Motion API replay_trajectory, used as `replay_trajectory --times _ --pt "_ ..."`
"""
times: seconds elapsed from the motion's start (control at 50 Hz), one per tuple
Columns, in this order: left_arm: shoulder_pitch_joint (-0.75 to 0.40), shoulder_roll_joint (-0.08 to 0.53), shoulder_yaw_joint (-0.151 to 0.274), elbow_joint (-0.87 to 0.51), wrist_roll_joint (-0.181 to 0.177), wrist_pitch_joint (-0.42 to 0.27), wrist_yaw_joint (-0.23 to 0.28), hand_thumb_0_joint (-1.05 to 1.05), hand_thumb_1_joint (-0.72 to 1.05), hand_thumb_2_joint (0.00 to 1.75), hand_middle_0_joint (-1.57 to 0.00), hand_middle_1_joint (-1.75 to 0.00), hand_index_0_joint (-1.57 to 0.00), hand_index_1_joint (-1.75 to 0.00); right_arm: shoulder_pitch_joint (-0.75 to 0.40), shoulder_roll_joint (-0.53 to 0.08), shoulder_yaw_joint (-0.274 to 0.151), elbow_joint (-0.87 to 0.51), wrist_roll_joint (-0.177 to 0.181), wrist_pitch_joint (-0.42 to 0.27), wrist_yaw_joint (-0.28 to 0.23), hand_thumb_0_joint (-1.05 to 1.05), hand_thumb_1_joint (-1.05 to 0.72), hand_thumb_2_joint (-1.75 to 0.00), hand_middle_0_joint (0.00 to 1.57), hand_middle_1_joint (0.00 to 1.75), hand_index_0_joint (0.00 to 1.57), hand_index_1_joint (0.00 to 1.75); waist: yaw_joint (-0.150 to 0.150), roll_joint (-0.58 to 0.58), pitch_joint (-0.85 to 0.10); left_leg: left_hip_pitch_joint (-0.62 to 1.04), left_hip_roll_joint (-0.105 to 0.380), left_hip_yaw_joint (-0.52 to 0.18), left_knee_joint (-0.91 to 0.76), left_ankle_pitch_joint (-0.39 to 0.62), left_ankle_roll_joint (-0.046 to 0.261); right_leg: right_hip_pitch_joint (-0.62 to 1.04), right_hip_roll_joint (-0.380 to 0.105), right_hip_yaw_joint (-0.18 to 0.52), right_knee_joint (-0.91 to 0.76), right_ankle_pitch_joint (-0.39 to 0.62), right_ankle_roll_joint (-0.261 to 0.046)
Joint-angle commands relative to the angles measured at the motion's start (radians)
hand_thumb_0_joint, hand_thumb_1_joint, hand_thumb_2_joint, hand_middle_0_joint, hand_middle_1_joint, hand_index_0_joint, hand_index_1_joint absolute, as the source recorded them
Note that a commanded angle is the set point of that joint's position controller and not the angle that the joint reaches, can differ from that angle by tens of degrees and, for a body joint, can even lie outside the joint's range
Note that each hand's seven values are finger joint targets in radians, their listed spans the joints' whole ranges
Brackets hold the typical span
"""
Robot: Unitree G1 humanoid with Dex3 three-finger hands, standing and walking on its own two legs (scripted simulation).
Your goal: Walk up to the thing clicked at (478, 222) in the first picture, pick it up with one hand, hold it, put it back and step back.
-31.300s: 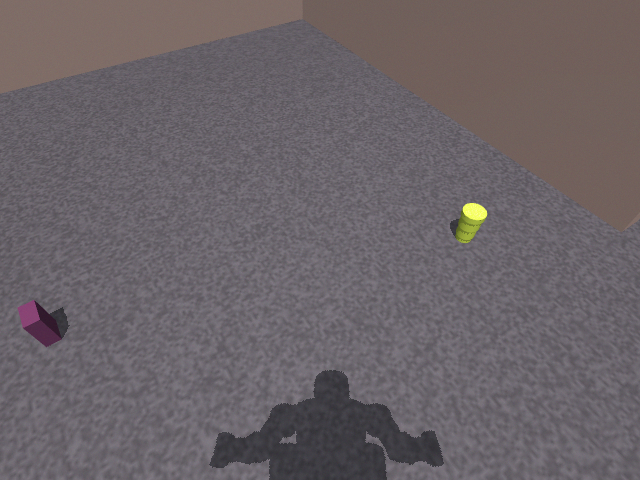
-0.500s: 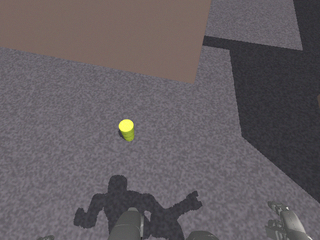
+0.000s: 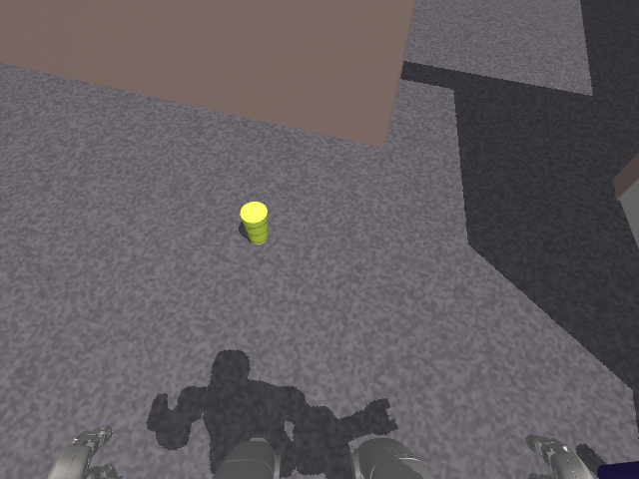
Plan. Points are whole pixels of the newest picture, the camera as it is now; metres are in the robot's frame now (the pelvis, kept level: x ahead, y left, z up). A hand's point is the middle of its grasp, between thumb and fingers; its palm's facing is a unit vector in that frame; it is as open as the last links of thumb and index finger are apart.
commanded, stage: step back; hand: left
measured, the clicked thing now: (256, 225) +0.92 +0.23 -0.68
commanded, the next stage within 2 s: stand in 1.30 s
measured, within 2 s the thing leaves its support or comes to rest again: neither
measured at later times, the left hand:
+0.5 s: hand out of the picture -0.10 +0.28 -0.13, palm faces +0.09 -0.90 -0.42, open 7.4 cm
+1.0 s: hand out of the picture -0.05 +0.27 -0.15, palm faces +0.06 -0.93 -0.36, open 7.4 cm
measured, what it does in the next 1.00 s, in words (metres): steps on the spot: right foot, then left foot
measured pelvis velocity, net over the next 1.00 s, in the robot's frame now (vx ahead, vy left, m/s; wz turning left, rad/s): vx -0.09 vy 0.00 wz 0.05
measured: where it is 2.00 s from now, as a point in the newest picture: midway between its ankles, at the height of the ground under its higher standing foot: outside the picture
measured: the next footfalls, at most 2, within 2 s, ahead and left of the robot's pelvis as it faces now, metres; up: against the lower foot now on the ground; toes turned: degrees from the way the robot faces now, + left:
right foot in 0.08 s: -0.03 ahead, -0.13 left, +0.00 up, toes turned +4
left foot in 0.42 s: -0.04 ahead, +0.14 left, +0.00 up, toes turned +5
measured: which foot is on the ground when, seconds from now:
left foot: down 0.00-0.10, up 0.12-0.40, down 0.42-1.00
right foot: up 0.00-0.06, down 0.08-1.00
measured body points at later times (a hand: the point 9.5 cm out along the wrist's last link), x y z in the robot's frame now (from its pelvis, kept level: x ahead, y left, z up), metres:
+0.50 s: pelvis -0.12 -0.01 +0.00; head -0.11 -0.02 +0.45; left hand -0.10 +0.32 -0.11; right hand -0.06 -0.33 -0.12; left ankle -0.14 +0.12 -0.72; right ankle -0.07 -0.13 -0.70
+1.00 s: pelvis -0.09 +0.00 +0.00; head -0.08 +0.00 +0.45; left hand -0.05 +0.32 -0.12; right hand +0.01 -0.31 -0.12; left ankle -0.08 +0.13 -0.72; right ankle -0.07 -0.13 -0.72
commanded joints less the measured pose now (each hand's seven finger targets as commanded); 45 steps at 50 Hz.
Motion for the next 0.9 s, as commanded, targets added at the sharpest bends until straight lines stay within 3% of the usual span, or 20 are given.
replay_trajectory --times 0.0,0.04,0.06,0.08,0.1,0.16,0.28,0.34,0.38,0.4,0.42,0.44,0.48,0.56,0.62,0.64,0.68,0.7,0.82,0.88 --pt "0.083 0.156 0.053 -0.028 0.012 -0.039 0.010 0.00 0.90 0.90 -0.20 -0.30 -0.20 -0.30 -0.009 -0.271 -0.078 -0.074 0.001 -0.005 -0.014 0.00 -0.90 -0.90 0.20 0.30 0.20 0.30 0.011 0.183 -0.239 0.180 0.184 -0.188 -0.073 0.326 0.193 0.114 -0.042 -0.065 -0.463 0.137 0.001" --pt "0.150 0.184 0.058 0.009 0.028 -0.055 0.019 0.00 0.90 0.90 -0.20 -0.30 -0.20 -0.30 -0.024 -0.237 -0.061 -0.077 0.017 0.011 -0.005 0.00 -0.90 -0.90 0.20 0.30 0.20 0.30 0.037 0.115 -0.253 0.027 0.110 -0.133 0.035 0.128 0.117 0.269 -0.060 -0.031 -0.651 0.305 -0.017" --pt "0.145 0.277 0.085 0.003 0.040 -0.062 0.018 0.00 0.90 0.90 -0.20 -0.30 -0.20 -0.30 0.001 -0.161 -0.041 -0.086 0.022 0.012 -0.004 0.00 -0.90 -0.90 0.20 0.30 0.20 0.30 0.024 -0.148 -0.195 -0.230 -0.056 -0.094 0.195 -0.205 0.046 0.308 -0.234 0.272 -0.682 0.269 -0.067" --pt "0.082 0.396 0.106 -0.035 0.042 -0.057 0.018 0.00 0.90 0.90 -0.20 -0.30 -0.20 -0.30 -0.064 -0.184 -0.058 -0.108 0.021 0.019 -0.023 0.00 -0.90 -0.90 0.20 0.30 0.20 0.30 0.080 -0.284 -0.152 -0.171 -0.125 -0.138 0.444 -0.408 0.006 -0.007 -0.494 0.527 -0.775 0.261 -0.269" --pt "0.039 0.377 0.102 -0.050 0.033 -0.066 0.024 0.00 0.90 0.90 -0.20 -0.30 -0.20 -0.30 -0.072 -0.227 -0.078 -0.099 0.022 0.025 -0.026 0.00 -0.90 -0.90 0.20 0.30 0.20 0.30 0.055 -0.198 -0.083 -0.133 -0.095 -0.230 0.578 -0.379 -0.004 -0.131 -0.511 0.542 -0.792 0.247 -0.296" --pt "-0.087 0.249 0.074 -0.059 0.040 -0.072 0.033 0.00 0.90 0.90 -0.20 -0.30 -0.20 -0.30 0.053 -0.220 -0.068 -0.027 0.032 0.014 -0.016 0.00 -0.90 -0.90 0.20 0.30 0.20 0.30 -0.035 -0.089 -0.108 -0.141 -0.147 -0.176 0.649 -0.204 -0.016 -0.004 -0.298 0.177 -0.635 0.349 -0.182" --pt "0.085 0.263 0.088 -0.005 0.043 -0.087 0.024 0.00 0.90 0.90 -0.20 -0.30 -0.20 -0.30 -0.015 -0.216 -0.065 -0.031 0.000 -0.012 0.007 0.00 -0.90 -0.90 0.20 0.30 0.20 0.30 0.087 -0.171 -0.136 -0.189 -0.055 -0.096 0.242 -0.294 -0.030 0.265 -0.325 0.269 -0.696 -0.161 -0.182" --pt "0.042 0.289 0.083 0.002 0.040 -0.079 0.011 0.00 0.90 0.90 -0.20 -0.30 -0.20 -0.30 0.060 -0.206 -0.073 0.028 0.003 -0.023 0.023 0.00 -0.90 -0.90 0.20 0.30 0.20 0.30 0.043 -0.215 -0.115 0.061 -0.050 0.011 -0.005 -0.369 0.015 0.081 -0.325 0.204 -0.737 -0.171 -0.161" --pt "0.047 0.256 0.055 0.008 0.036 -0.067 0.005 0.00 0.90 0.90 -0.20 -0.30 -0.20 -0.30 0.144 -0.199 -0.083 0.083 0.003 -0.034 0.028 0.00 -0.90 -0.90 0.20 0.30 0.20 0.30 -0.007 -0.134 -0.130 0.262 -0.088 0.056 -0.206 -0.175 0.038 -0.023 -0.238 0.092 -0.642 -0.151 -0.103" --pt "0.065 0.205 0.036 0.004 0.036 -0.064 0.003 0.00 0.90 0.90 -0.20 -0.30 -0.20 -0.30 0.178 -0.231 -0.098 0.096 -0.011 -0.040 0.024 0.00 -0.90 -0.90 0.20 0.30 0.20 0.30 -0.028 0.001 -0.134 0.373 -0.018 -0.086 -0.273 -0.282 0.060 -0.168 -0.181 0.021 -0.508 -0.163 -0.061" --pt "-0.001 0.146 0.019 -0.013 0.014 -0.070 0.003 0.00 0.90 0.90 -0.20 -0.30 -0.20 -0.30 0.152 -0.313 -0.103 0.078 -0.016 -0.046 0.021 0.00 -0.90 -0.90 0.20 0.30 0.20 0.30 -0.057 0.259 -0.107 0.261 0.246 -0.545 -0.442 -0.684 0.162 -0.295 -0.051 -0.093 -0.280 -0.096 0.001" --pt "-0.083 0.234 0.052 -0.001 0.018 -0.075 0.006 0.00 0.90 0.90 -0.20 -0.30 -0.20 -0.30 0.093 -0.342 -0.105 0.058 -0.011 -0.051 0.022 0.00 -0.90 -0.90 0.20 0.30 0.20 0.30 -0.067 0.137 -0.014 0.029 0.324 -0.624 -0.486 -0.758 0.254 -0.195 -0.090 -0.008 -0.160 -0.029 0.002" --pt "0.011 0.185 0.035 0.036 0.003 -0.084 -0.010 0.00 0.90 0.90 -0.20 -0.30 -0.20 -0.30 -0.018 -0.245 -0.069 0.045 -0.012 -0.075 0.012 0.00 -0.90 -0.90 0.20 0.30 0.20 0.30 0.011 0.033 -0.039 0.125 0.197 -0.364 -0.382 -0.394 0.179 -0.149 -0.091 0.017 -0.155 0.124 -0.011" --pt "0.051 0.187 0.036 0.074 0.010 -0.096 -0.023 0.00 0.90 0.90 -0.20 -0.30 -0.20 -0.30 0.001 -0.253 -0.075 0.050 -0.014 -0.070 0.020 0.00 -0.90 -0.90 0.20 0.30 0.20 0.30 -0.015 0.181 -0.079 0.078 0.158 -0.235 -0.343 -0.361 0.155 0.032 -0.073 -0.088 -0.346 0.094 0.002" --pt "0.114 0.171 0.041 0.117 0.016 -0.108 -0.011 0.00 0.90 0.90 -0.20 -0.30 -0.20 -0.30 -0.018 -0.227 -0.068 0.045 -0.003 -0.047 0.022 0.00 -0.90 -0.90 0.20 0.30 0.20 0.30 0.035 0.140 -0.078 -0.045 0.127 -0.156 -0.208 -0.350 0.116 0.262 -0.033 -0.113 -0.576 0.219 -0.018" --pt "0.139 0.190 0.049 0.128 0.024 -0.117 -0.003 0.00 0.90 0.90 -0.20 -0.30 -0.20 -0.30 0.010 -0.186 -0.055 0.048 0.000 -0.043 0.020 0.00 -0.90 -0.90 0.20 0.30 0.20 0.30 0.046 0.064 -0.094 -0.104 0.088 -0.121 -0.097 -0.326 0.091 0.362 -0.053 -0.046 -0.638 0.216 -0.023" --pt "0.151 0.324 0.076 0.123 0.032 -0.129 0.002 0.00 0.90 0.90 -0.20 -0.30 -0.20 -0.30 0.000 -0.173 -0.057 0.039 0.002 -0.041 0.011 0.00 -0.90 -0.90 0.20 0.30 0.20 0.30 0.064 -0.159 -0.077 -0.184 -0.056 -0.040 0.269 -0.398 0.021 0.211 -0.416 0.522 -0.845 -0.232 -0.210" --pt "0.104 0.322 0.075 0.094 0.031 -0.133 0.003 0.00 0.90 0.90 -0.20 -0.30 -0.20 -0.30 0.027 -0.208 -0.070 0.049 0.001 -0.045 0.010 0.00 -0.90 -0.90 0.20 0.30 0.20 0.30 0.044 -0.090 -0.049 -0.157 -0.026 -0.114 0.308 -0.363 0.018 0.158 -0.448 0.544 -0.827 -0.190 -0.256" --pt "0.014 0.253 0.047 0.077 0.025 -0.132 0.004 0.00 0.90 0.90 -0.20 -0.30 -0.20 -0.30 0.086 -0.174 -0.069 0.099 0.001 -0.060 0.023 0.00 -0.90 -0.90 0.20 0.30 0.20 0.30 0.001 -0.161 -0.119 0.042 0.003 0.009 0.091 -0.233 0.011 0.075 -0.306 0.180 -0.706 0.215 -0.167" --pt "-0.009 0.189 0.011 0.072 0.009 -0.111 0.002 0.00 0.90 0.90 -0.20 -0.30 -0.20 -0.30 0.094 -0.161 -0.071 0.129 -0.003 -0.070 0.012 0.00 -0.90 -0.90 0.20 0.30 0.20 0.30 -0.031 -0.084 -0.159 0.255 -0.022 0.022 -0.184 0.008 0.010 -0.012 -0.215 0.052 -0.536 0.386 -0.091"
